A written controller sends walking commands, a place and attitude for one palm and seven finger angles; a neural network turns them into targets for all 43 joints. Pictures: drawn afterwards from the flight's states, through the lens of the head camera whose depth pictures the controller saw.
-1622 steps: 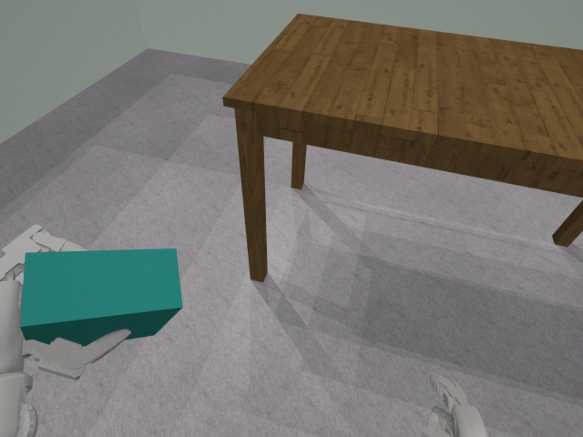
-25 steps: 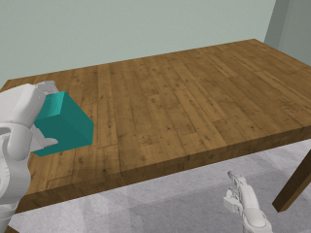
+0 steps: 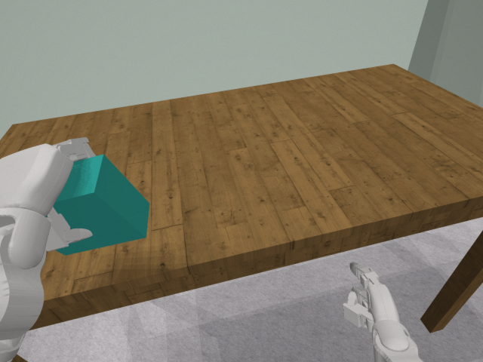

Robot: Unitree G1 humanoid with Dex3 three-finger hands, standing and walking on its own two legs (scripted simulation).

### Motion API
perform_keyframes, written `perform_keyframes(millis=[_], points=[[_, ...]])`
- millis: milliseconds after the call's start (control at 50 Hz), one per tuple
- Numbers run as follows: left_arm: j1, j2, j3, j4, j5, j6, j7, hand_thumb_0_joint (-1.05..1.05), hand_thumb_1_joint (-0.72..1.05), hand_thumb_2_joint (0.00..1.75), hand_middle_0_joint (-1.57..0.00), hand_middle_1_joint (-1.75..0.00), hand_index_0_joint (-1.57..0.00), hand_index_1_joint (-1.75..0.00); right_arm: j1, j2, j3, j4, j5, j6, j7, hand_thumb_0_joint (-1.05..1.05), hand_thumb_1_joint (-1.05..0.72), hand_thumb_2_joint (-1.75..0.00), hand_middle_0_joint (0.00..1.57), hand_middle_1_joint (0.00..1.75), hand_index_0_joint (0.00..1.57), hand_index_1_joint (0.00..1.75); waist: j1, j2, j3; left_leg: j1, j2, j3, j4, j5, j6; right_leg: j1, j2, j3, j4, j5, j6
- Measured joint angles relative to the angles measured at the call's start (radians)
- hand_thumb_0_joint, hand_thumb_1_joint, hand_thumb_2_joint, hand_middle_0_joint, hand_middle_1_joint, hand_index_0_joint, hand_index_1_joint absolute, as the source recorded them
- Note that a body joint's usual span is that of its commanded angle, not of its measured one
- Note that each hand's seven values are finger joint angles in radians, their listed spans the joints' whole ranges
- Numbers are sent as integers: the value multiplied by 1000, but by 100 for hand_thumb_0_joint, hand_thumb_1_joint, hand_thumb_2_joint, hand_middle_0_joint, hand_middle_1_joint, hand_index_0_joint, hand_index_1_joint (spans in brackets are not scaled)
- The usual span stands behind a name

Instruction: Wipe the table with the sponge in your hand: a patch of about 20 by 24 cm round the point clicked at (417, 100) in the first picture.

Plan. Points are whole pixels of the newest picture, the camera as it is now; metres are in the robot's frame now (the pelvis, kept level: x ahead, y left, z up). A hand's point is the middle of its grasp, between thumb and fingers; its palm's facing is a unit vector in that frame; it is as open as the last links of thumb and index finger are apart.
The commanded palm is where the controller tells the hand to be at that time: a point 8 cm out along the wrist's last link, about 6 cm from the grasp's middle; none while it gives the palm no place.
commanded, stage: bring the sponge back beside the body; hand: left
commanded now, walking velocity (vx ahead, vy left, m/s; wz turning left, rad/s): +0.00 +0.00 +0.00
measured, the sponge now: (92, 216) +0.22 +0.28 +0.18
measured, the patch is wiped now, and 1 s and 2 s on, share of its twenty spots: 1.00 1.00 1.00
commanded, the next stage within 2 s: step back with the hand held close in 0.70 s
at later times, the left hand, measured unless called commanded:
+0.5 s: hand (57, 209) +0.19 +0.29 +0.22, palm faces +0.34 -0.15 -0.93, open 10.2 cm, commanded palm +0.14 +0.28 +0.29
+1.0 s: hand (85, 197) +0.20 +0.24 +0.24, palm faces +0.43 -0.79 -0.43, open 10.2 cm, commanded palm +0.13 +0.29 +0.27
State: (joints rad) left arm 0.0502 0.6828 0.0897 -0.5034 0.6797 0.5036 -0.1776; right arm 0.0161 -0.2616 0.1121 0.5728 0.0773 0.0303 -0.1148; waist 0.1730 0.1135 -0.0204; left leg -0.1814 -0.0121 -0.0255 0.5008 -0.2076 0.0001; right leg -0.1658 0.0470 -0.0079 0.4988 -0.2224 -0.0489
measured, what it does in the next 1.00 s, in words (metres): stands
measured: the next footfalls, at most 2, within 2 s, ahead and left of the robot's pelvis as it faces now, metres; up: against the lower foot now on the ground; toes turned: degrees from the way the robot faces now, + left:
left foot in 1.76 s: -0.03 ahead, +0.14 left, +0.00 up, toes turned +6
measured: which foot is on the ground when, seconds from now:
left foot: down 0.00-1.00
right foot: down 0.00-1.00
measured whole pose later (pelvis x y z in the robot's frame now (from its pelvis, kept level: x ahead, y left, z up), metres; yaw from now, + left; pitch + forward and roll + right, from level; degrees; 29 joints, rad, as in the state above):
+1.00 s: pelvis -0.01 +0.01 -0.01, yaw +3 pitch -1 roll -2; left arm 0.20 0.51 0.35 -0.64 -0.03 0.06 0.06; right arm 0.16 -0.23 0.13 0.47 0.02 -0.01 -0.08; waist 0.03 0.02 -0.05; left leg -0.32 0.01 -0.06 0.66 -0.34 0.01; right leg -0.32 0.05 -0.07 0.58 -0.24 -0.04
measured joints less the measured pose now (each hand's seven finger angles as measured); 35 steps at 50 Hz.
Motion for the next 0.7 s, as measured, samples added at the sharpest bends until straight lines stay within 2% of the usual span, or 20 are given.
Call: perform_keyframes(millis=[380, 700], points=[[81, -7, 20, -67, -18, -17, 22, -1, -51, 103, -71, -132, -75, -131, 6, 3, -6, 0, -5, -6, -1, 1, -91, -90, 20, 30, 20, 30, 6, -3, 6, 9, -2, 2, 7, -3, 4, 11, -2, 3, 0, 1, 5], [54, -16, 8, -58, -14, -7, 26, -1, -51, 103, -71, -132, -75, -131, 1, 12, 2, -2, 0, -7, -3, 1, -91, -90, 20, 30, 20, 30, 8, -6, 11, 17, -8, 5, -1, 8, 9, 16, -8, 6, 0, 8, 10]])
